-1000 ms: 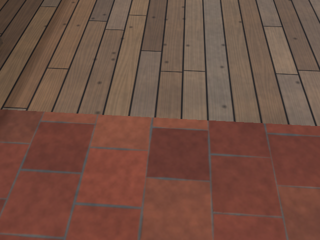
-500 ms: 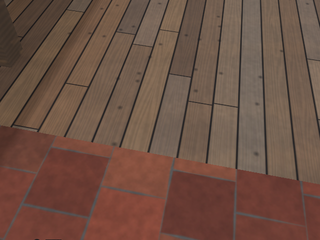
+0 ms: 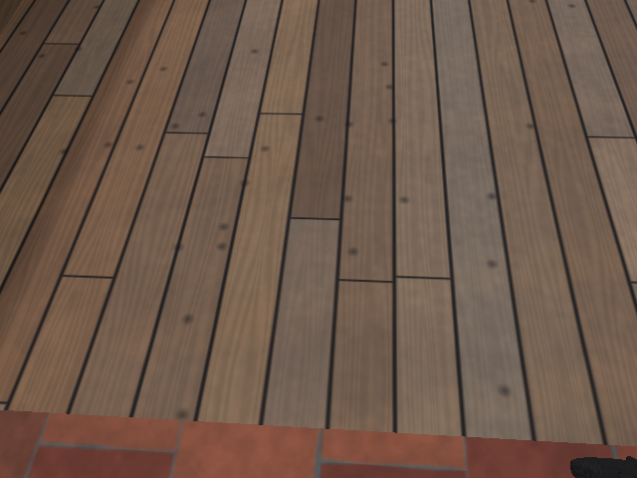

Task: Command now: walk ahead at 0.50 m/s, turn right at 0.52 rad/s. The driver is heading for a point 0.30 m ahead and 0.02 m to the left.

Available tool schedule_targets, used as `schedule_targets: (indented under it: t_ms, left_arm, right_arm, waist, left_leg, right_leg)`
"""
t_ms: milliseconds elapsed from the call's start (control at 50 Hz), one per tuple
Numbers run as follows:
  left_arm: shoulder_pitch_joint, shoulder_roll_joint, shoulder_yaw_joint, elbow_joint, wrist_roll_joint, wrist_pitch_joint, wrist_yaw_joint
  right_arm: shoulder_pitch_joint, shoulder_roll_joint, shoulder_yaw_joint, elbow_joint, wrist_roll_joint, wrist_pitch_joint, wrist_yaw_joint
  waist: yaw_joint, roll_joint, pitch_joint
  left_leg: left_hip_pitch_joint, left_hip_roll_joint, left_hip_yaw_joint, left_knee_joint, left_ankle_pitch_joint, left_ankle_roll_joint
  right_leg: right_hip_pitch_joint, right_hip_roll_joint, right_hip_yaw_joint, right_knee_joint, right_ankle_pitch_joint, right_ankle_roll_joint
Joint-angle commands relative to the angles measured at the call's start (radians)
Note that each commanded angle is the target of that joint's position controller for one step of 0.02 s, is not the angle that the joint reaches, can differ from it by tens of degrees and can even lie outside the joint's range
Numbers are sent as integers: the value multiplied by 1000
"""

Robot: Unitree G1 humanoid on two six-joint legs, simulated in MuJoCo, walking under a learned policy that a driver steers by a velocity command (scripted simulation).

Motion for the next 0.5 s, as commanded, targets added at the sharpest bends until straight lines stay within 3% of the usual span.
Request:
schedule_targets:
  t_ms: [20, 100, 140, 160, 180, 200, 220, 240, 260, 280, 320, 360, 400, 460, 500]
  left_arm:
    - [29, 182, 51, -44, -9, -1, 17]
    - [61, 161, 47, -23, -5, 13, 24]
    - [37, 152, 46, -23, 3, 22, 26]
    - [18, 130, 38, -34, 8, 22, 24]
    - [22, 91, 21, -65, 27, 17, 24]
    - [204, 39, 1, -35, 12, 10, 18]
    - [213, 132, 16, -16, 5, 11, 18]
    - [92, 175, 31, -33, -2, 20, 21]
    - [10, 170, 31, -52, 6, 30, 26]
    - [-30, 154, 31, -67, 18, 39, 28]
    - [0, 88, 19, -62, 16, 58, 26]
    - [11, 50, 6, -55, 20, 63, 28]
    - [-8, 51, 3, -53, 23, 66, 29]
    - [-47, 73, 11, -51, 25, 78, 25]
    - [-92, 80, 13, -66, 43, 82, 26]
  right_arm:
    - [-118, -55, -12, -86, 12, -22, 8]
    - [-136, -85, -24, -87, 19, -39, 26]
    - [-57, -107, -38, -67, 3, -48, 23]
    - [29, -130, -47, -50, -14, -57, 18]
    - [158, -191, -59, -41, -38, -61, 13]
    - [240, -218, -72, 2, -25, -40, 18]
    - [256, -152, -59, 1, 13, -26, 26]
    - [197, -107, -44, -12, 17, -19, 24]
    - [128, -76, -28, -15, 8, -12, 25]
    - [81, -54, -16, -9, 4, -9, 28]
    - [26, -40, -9, 11, -7, -5, 33]
    - [-3, -71, -17, 26, -9, 3, 30]
    - [7, -97, -24, 46, 0, 14, 23]
    - [0, -101, -18, 69, 10, 30, 20]
    - [16, -71, -3, 89, 15, 35, 23]
  waist:
    - [16, -107, -32]
    - [14, -130, -34]
    - [-35, -151, -54]
    - [-82, -141, -130]
    - [-122, -36, -287]
    - [-87, 252, -433]
    - [-102, 166, -420]
    - [-124, 77, -282]
    - [-110, 9, -197]
    - [-85, 2, -137]
    - [-29, 72, -107]
    - [-16, 109, -132]
    - [-28, 108, -181]
    - [-29, 86, -168]
    - [-25, 65, -117]
  left_leg:
    - [148, -75, 54, -135, 137, -9]
    - [159, -72, 29, -226, 79, 31]
    - [261, -90, 61, -288, 55, 81]
    - [425, -56, 56, -308, 175, 122]
    - [728, 115, -95, -209, 487, 205]
    - [1046, 350, -434, -190, 616, 407]
    - [998, 363, -524, -238, 436, 395]
    - [874, 314, -398, -260, 405, 352]
    - [745, 260, -289, -282, 460, 320]
    - [633, 225, -221, -302, 511, 309]
    - [478, 144, -103, -351, 532, 282]
    - [418, 123, -39, -366, 604, 293]
    - [424, 128, -23, -369, 567, 295]
    - [384, 123, -20, -372, 274, 271]
    - [325, 77, -19, -372, -46, 204]
  right_leg:
    - [-86, -201, 170, -77, 198, -114]
    - [61, -261, 255, 14, 191, -97]
    - [102, -240, 247, 130, 418, -61]
    - [79, -188, 210, 259, 515, -23]
    - [-80, -125, 162, 511, 323, 23]
    - [-388, 23, 66, 840, -396, 100]
    - [-465, -29, 101, 955, -469, 113]
    - [-502, -60, 90, 994, -402, 129]
    - [-489, -90, 55, 954, -351, 141]
    - [-463, -123, 41, 883, -317, 149]
    - [-320, -158, -6, 698, -273, 160]
    - [-208, -151, -58, 530, -225, 178]
    - [-121, -150, -73, 409, -101, 176]
    - [-20, -143, -88, 261, 45, 149]
    - [51, -150, -75, 123, 131, 112]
